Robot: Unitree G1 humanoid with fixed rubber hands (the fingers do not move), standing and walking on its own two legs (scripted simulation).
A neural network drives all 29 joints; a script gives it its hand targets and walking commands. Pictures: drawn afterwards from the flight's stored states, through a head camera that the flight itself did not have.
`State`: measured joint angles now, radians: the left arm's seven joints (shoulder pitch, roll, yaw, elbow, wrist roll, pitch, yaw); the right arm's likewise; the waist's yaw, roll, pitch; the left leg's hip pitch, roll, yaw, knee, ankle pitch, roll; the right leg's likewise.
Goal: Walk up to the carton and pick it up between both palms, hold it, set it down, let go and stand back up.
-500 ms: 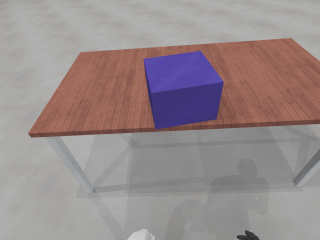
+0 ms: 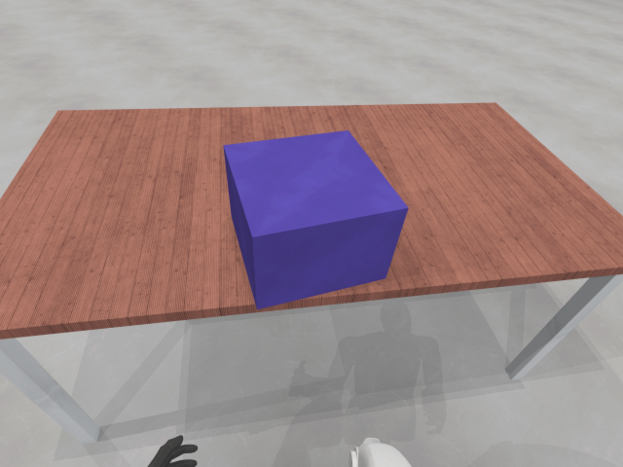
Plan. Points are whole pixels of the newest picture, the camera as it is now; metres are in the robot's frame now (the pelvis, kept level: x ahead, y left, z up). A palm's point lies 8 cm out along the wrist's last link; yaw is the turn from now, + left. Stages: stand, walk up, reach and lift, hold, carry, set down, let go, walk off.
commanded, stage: walk up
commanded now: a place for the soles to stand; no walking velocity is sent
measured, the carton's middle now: (306, 213) +0.59 -0.01 -0.01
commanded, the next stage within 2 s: none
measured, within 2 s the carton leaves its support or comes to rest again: neither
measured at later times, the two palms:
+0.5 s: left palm out of the picture +0.14 +0.21 -0.12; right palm out of the picture +0.17 -0.21 -0.12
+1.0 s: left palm out of the picture +0.15 +0.17 -0.11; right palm out of the picture +0.12 -0.23 -0.11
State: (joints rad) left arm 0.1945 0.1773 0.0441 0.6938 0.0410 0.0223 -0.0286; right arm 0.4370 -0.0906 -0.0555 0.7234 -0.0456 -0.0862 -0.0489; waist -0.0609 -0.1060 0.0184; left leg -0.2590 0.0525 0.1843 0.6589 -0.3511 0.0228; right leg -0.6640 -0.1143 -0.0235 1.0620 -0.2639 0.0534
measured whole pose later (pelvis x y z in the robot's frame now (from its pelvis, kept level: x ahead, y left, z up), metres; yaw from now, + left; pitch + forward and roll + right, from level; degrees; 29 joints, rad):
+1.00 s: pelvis +0.04 -0.02 +0.01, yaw +0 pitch -2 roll +0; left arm 0.25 0.08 0.01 0.75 0.04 0.00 -0.01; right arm 0.33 -0.12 -0.03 0.70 -0.03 -0.02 0.01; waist -0.03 0.01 0.01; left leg -0.22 0.02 0.14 0.61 -0.36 0.04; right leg -0.28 0.01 -0.02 0.62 -0.30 -0.02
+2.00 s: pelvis +0.09 -0.05 +0.01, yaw -2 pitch -1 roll +1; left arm 0.29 0.13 0.04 0.76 0.04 -0.01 0.01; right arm 0.30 -0.11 -0.03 0.77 -0.02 -0.03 -0.01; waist -0.01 -0.03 0.06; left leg -0.12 0.04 0.12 0.57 -0.42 -0.01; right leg -0.22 0.04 0.00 0.64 -0.39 -0.06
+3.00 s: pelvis +0.06 -0.22 -0.01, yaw +21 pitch -2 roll +1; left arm 0.25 0.10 0.03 0.67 0.04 -0.05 0.08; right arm 0.13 -0.22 -0.08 0.66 -0.06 0.11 0.02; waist 0.05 0.09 0.05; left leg -0.62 -0.02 -0.04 1.39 -0.53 -0.07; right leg -0.45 -0.19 -0.24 0.74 -0.24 -0.02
